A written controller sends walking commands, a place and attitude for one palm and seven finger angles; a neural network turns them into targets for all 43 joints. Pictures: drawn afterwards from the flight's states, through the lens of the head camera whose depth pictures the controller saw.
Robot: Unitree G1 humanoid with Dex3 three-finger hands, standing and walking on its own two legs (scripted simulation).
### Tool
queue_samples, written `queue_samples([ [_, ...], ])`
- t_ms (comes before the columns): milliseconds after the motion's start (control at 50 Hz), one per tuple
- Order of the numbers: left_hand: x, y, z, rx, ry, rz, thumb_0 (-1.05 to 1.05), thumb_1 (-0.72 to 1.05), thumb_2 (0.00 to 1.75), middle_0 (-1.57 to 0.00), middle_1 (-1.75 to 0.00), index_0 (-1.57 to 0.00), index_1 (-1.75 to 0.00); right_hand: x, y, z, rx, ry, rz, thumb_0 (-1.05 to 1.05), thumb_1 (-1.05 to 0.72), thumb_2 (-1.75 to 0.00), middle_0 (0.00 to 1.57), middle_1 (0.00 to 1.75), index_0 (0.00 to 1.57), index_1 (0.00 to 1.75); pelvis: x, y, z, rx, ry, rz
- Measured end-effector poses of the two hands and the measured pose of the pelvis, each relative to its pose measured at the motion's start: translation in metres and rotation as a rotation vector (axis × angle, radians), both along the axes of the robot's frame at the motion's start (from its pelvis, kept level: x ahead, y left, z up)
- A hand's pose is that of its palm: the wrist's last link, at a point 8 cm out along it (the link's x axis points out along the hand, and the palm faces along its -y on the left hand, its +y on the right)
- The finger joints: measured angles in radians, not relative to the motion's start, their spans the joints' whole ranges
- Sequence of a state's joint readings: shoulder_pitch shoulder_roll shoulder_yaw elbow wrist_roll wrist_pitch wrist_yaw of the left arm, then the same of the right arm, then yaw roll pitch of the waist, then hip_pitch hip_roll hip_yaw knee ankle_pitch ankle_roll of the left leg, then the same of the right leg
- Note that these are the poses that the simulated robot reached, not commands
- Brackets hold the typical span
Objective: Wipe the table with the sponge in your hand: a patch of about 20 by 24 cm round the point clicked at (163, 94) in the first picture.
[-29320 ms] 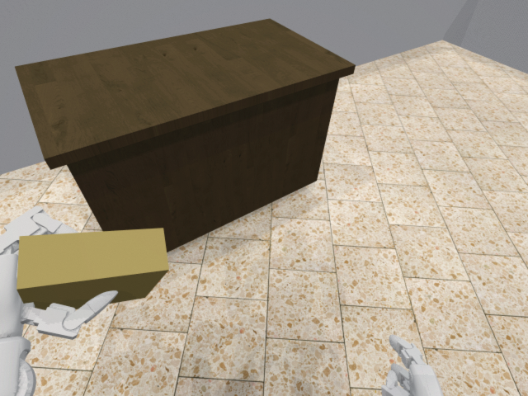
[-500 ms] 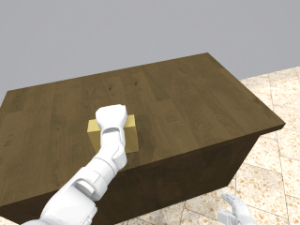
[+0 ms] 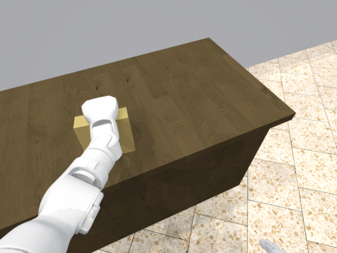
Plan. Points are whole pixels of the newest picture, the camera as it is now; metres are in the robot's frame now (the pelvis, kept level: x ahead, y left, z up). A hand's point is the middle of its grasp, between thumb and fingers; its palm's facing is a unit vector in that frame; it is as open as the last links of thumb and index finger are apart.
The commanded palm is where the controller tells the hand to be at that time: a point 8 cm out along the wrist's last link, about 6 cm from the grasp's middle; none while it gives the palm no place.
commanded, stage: wipe forward along the third lane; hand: left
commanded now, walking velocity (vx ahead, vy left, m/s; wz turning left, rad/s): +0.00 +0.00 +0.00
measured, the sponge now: (108, 140) +0.42 +0.18 +0.00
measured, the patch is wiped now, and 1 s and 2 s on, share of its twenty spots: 1.00 1.00 1.00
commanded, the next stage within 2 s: wipe back along the third lane in 0.94 s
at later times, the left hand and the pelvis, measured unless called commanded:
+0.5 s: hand (104, 110) +0.49 +0.20 +0.06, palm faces -0.10 +0.01 -1.00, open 9.1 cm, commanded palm +0.48 +0.20 +0.08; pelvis +0.00 +0.00 -0.01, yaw -1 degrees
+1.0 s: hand (99, 99) +0.53 +0.22 +0.06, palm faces -0.10 -0.01 -1.00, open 9.1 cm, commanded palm +0.53 +0.23 +0.08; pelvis +0.01 +0.02 -0.01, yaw -1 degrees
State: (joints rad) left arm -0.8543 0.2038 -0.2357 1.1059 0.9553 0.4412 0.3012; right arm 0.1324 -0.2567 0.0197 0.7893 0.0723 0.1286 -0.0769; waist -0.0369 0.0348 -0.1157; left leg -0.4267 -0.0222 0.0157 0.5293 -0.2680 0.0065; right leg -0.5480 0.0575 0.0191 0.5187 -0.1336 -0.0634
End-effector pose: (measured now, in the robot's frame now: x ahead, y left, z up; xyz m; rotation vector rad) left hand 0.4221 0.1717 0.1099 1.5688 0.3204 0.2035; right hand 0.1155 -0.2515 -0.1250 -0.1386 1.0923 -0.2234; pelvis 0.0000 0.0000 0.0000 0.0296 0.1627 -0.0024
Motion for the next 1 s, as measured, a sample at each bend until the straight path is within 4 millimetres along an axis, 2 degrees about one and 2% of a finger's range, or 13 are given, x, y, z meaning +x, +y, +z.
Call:
queue_samples([
  [140,0.012,0.001,0.002,0.009,0.002,0.001,0.01,-0.56,1.20,-0.86,-1.39,-0.90,-1.39,-0.023,-0.010,-0.003,-0.017,0.019,-0.036,0.01,-0.90,-0.90,0.20,0.30,0.20,0.30,-0.004,-0.002,-0.002,0.000,0.023,-0.002],
  [300,0.029,0.007,0.002,0.005,0.007,0.015,0.01,-0.55,1.20,-0.85,-1.40,-0.90,-1.40,-0.040,-0.013,-0.005,-0.024,0.040,-0.061,0.01,-0.90,-0.90,0.20,0.30,0.20,0.30,-0.004,-0.001,-0.004,-0.003,0.055,-0.008],
  [800,0.080,0.029,0.001,0.006,0.022,0.022,0.00,-0.55,1.20,-0.85,-1.41,-0.90,-1.41,-0.063,0.003,-0.006,-0.033,0.133,-0.090,0.01,-0.90,-0.90,0.21,0.30,0.20,0.30,0.011,0.016,-0.008,-0.022,0.140,-0.007],
  [1000,0.099,0.041,0.003,-0.004,0.023,0.042,0.00,-0.55,1.20,-0.85,-1.41,-0.89,-1.42,-0.080,0.009,-0.004,-0.052,0.180,-0.116,0.01,-0.90,-0.90,0.21,0.30,0.20,0.30,0.013,0.024,-0.011,-0.031,0.169,-0.007],
])
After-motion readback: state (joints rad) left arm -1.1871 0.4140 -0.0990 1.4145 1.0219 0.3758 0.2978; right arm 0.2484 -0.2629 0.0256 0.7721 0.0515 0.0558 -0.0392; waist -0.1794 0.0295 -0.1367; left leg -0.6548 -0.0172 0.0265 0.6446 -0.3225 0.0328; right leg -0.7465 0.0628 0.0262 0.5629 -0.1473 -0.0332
